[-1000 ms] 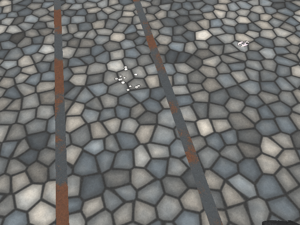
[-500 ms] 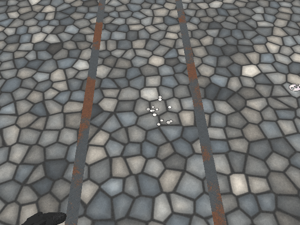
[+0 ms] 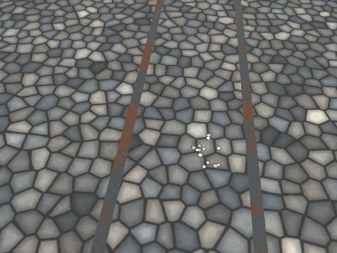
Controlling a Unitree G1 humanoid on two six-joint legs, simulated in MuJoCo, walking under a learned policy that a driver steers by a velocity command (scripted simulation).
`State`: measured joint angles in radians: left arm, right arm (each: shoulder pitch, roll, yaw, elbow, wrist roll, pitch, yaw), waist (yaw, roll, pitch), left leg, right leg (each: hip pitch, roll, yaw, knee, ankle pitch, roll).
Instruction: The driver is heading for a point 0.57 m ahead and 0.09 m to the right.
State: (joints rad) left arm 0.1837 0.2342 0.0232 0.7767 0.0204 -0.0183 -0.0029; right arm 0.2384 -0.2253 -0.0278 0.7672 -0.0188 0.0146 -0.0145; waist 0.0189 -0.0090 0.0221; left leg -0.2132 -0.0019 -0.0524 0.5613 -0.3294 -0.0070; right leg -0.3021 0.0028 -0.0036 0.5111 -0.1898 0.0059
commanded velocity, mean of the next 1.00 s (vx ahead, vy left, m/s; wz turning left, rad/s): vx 0.14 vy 0.00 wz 0.01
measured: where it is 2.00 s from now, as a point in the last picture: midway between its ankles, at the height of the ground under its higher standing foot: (178, 247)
